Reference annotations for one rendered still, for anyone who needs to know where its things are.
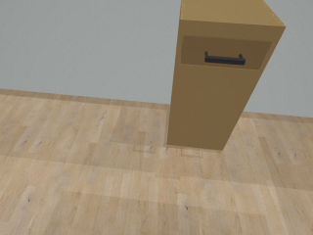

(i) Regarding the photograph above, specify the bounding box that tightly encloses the handle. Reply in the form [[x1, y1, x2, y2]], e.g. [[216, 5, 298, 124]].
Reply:
[[204, 51, 246, 66]]

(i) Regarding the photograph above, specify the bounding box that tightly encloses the drawer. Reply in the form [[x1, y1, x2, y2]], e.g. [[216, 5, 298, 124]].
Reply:
[[180, 34, 272, 71]]

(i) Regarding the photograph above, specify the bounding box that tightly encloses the cabinet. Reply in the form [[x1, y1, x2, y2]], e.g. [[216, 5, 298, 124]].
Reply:
[[166, 0, 286, 151]]

